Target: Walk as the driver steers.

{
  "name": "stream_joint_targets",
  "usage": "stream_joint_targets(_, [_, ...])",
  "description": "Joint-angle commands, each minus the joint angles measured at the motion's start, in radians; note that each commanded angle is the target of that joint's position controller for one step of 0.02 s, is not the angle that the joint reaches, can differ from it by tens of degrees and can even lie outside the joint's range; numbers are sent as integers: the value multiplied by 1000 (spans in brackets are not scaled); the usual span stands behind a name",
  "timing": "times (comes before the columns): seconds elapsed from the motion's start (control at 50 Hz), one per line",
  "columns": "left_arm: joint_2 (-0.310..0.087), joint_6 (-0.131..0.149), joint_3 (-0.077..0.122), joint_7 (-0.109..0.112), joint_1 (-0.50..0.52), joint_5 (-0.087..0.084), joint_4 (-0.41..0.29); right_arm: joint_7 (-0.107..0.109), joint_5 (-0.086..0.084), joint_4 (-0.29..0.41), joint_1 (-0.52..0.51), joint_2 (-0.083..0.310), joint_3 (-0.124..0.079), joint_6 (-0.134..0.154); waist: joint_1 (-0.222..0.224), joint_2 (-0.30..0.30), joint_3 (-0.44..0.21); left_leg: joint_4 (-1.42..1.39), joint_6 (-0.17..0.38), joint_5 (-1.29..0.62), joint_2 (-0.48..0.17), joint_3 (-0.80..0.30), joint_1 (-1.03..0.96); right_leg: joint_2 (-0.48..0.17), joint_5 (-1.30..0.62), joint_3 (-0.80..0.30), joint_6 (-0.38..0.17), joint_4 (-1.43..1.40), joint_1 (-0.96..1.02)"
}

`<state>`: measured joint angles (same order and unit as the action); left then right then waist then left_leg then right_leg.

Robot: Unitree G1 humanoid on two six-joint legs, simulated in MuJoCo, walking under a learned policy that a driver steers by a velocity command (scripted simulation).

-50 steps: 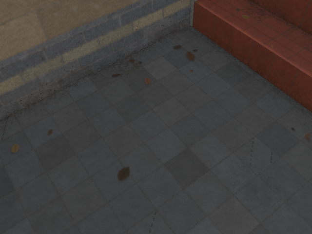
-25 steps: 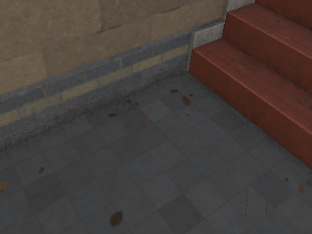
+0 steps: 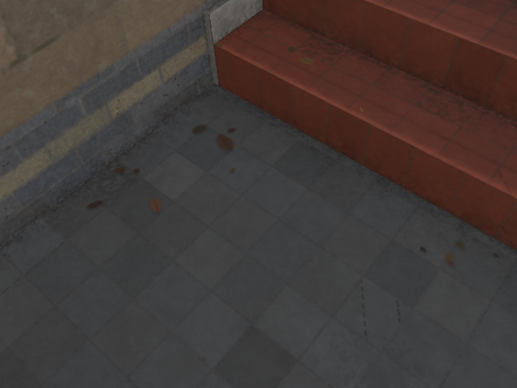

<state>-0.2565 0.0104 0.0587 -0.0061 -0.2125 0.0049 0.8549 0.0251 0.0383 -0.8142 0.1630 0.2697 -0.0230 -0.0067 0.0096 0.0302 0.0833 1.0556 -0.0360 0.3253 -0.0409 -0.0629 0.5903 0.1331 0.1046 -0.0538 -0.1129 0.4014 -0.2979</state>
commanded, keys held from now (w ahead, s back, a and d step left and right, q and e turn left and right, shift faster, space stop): e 1.00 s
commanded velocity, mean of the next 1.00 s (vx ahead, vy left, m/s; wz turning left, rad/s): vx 0.02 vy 0.00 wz -0.59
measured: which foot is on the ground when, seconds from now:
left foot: up 0.00-0.30, down 0.32-0.80, up 0.82-1.00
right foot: down 0.00-0.32, up 0.34-0.78, down 0.80-1.00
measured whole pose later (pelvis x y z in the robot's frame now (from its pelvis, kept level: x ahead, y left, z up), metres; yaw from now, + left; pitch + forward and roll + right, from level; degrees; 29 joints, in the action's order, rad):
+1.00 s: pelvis +0.03 +0.02 +0.00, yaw -36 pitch +0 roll +1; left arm -0.29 -0.05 0.05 -0.01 -0.21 0.00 0.72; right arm 0.01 0.02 -0.74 0.21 0.32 -0.06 -0.06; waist -0.01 0.05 0.08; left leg 1.06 -0.04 0.38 -0.03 -0.01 0.49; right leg 0.09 0.21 -0.07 -0.09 0.43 -0.20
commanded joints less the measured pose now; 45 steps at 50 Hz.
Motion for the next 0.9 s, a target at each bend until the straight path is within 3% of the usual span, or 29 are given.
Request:
stream_joint_targets(0.02, [-167,-1,44,11,-20,5,-64,7,0,48,57,90,-26,-19,-12,-100,-139,-38,-11,-53,16,9,-43,-263,-165,-276,-114,-129,40])
stream_joint_targets(0.1, [-172,-18,50,21,-58,5,-78,7,-9,77,-33,100,-30,-20,25,-117,-110,-136,-26,-58,25,-19,6,-255,29,-371,-99,-129,91])
stream_joint_targets(0.22, [-193,-28,60,15,-66,21,-96,17,-32,106,-48,102,-20,-3,30,-154,-144,-314,9,43,85,-32,-120,-246,-220,-458,-102,-28,150])
stream_joint_targets(0.28, [-189,-38,59,10,-20,10,-110,23,-41,102,27,105,-18,12,-21,-154,-141,-562,37,-6,101,-28,-305,-205,-268,-489,-50,20,103])
stream_joint_targets(0.3, [-186,-45,57,11,0,1,-117,31,-37,96,73,113,-20,23,-51,-129,-133,-715,43,-94,67,-45,-423,-169,-163,-477,-4,55,35])
stream_joint_targets(0.32, [-118,-44,40,10,-49,-7,-126,41,-21,107,54,182,-32,29,-7,36,-149,-819,88,-100,-124,-212,-524,-82,164,-359,57,196,-56])
stream_joint_targets(0.34, [-100,-41,37,17,-100,-14,-147,38,-15,143,-25,272,-47,18,38,227,-130,-829,207,-345,-351,-470,-553,84,485,-124,97,374,-238])
stream_joint_targets(0.36, [-198,-46,60,21,-101,24,-116,31,-19,134,19,222,-46,8,9,121,-149,-774,289,-485,-370,-425,-505,11,510,-76,111,585,-222])
stream_joint_targets(0.38, [-202,-50,67,16,-93,25,-106,26,-26,144,2,158,-27,5,25,58,-130,-757,280,-530,-314,-327,-470,-14,458,-77,118,659,-209])
stream_joint_targets(0.4, [-189,-58,67,10,-97,24,-93,23,-25,151,-34,125,-19,4,39,38,-100,-751,246,-530,-243,-219,-439,-29,398,-68,131,715,-201])
stream_joint_targets(0.42, [-180,-69,65,-1,-98,23,-93,25,-22,159,-53,122,-17,3,47,80,-102,-743,218,-538,-195,-150,-451,-32,353,-52,141,762,-213])
stream_joint_targets(0.46, [-170,-81,59,-18,-92,13,-94,24,-14,162,-30,123,-20,2,28,115,-108,-726,215,-612,-163,-74,-475,-35,324,-20,167,805,-233])
stream_joint_targets(0.56, [-146,-93,43,-31,-1,8,-133,19,-14,134,69,147,-40,7,-28,121,-110,-716,248,-594,-211,-56,-585,-72,322,5,185,677,-274])
stream_joint_targets(0.7, [-116,-93,20,-42,51,-3,-179,-6,-6,126,58,181,-62,7,-34,156,-119,-686,238,-533,-245,29,-489,-109,354,98,134,387,-63])
stream_joint_targets(0.76, [-115,-82,19,-40,29,-5,-188,-12,-15,119,53,202,-72,-2,-14,153,-127,-614,202,-499,-253,57,-463,-98,289,129,99,203,36])
stream_joint_targets(0.78, [-113,-73,18,-34,-3,4,-179,-13,-24,115,46,201,-73,-7,13,119,-132,-548,160,-430,-237,94,-414,-86,181,131,84,63,121])
stream_joint_targets(0.8, [-149,-58,26,-23,-29,19,-172,-15,-22,103,91,183,-72,-11,24,0,-140,-414,94,-273,-197,150,-314,-130,95,14,68,-70,228])
stream_joint_targets(0.82, [-264,-43,44,-11,-32,24,-194,-21,-1,134,141,87,-50,-22,-22,-292,-142,-137,15,269,-74,233,-69,-433,-156,-380,8,-114,342])
stream_joint_targets(0.84, [-342,-42,74,-12,-105,10,-191,-1,-6,189,19,105,-44,-41,68,-292,-122,-28,5,338,30,103,15,-523,-393,-481,-150,-87,234])
stream_joint_targets(0.86, [-284,-45,61,-10,-103,6,-177,3,-14,181,1,131,-50,-49,49,-177,-89,42,6,270,-3,47,27,-468,-361,-398,-165,-83,232])
stream_joint_targets(0.88, [-233,-48,45,-5,-34,0,-184,-2,-27,165,12,137,-55,-46,14,-151,-48,38,10,177,-12,30,19,-400,-294,-320,-139,-94,190])
stream_joint_targets(0.9, [-205,-52,37,-1,26,3,-196,-6,-28,148,29,147,-59,-39,-14,-142,-45,13,8,108,-18,24,5,-335,-247,-271,-101,-99,186])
